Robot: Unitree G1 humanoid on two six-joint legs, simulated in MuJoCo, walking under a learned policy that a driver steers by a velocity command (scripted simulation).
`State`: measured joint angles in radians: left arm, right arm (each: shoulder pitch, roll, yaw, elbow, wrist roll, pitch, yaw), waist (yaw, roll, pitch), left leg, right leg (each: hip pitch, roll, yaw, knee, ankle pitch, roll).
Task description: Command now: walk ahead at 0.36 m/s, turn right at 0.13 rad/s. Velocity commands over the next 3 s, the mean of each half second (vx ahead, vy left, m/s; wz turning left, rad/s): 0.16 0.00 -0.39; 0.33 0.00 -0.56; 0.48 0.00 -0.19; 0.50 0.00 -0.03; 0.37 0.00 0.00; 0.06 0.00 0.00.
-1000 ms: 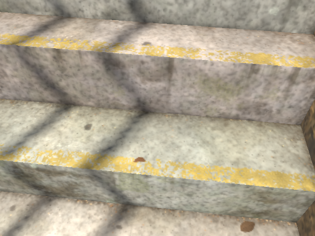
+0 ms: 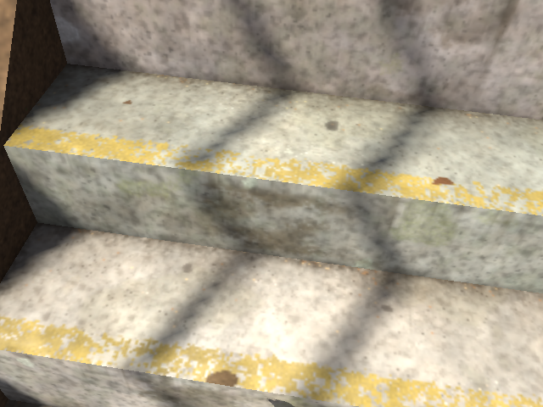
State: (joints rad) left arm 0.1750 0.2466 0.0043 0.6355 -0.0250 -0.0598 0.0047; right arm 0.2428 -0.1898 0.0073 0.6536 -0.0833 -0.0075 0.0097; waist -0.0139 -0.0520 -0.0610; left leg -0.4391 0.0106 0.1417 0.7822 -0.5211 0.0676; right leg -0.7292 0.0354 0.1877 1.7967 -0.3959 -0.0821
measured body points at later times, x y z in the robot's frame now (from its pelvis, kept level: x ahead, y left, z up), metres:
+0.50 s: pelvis +0.01 +0.11 +0.01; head +0.00 +0.13 +0.46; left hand +0.15 +0.35 -0.11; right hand +0.19 -0.14 -0.02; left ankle +0.01 +0.09 -0.70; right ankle -0.06 -0.02 -0.51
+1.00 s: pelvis +0.01 +0.18 +0.00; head +0.07 +0.22 +0.45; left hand +0.01 +0.46 -0.14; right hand +0.29 -0.07 +0.05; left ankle +0.00 +0.25 -0.49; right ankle -0.05 +0.08 -0.69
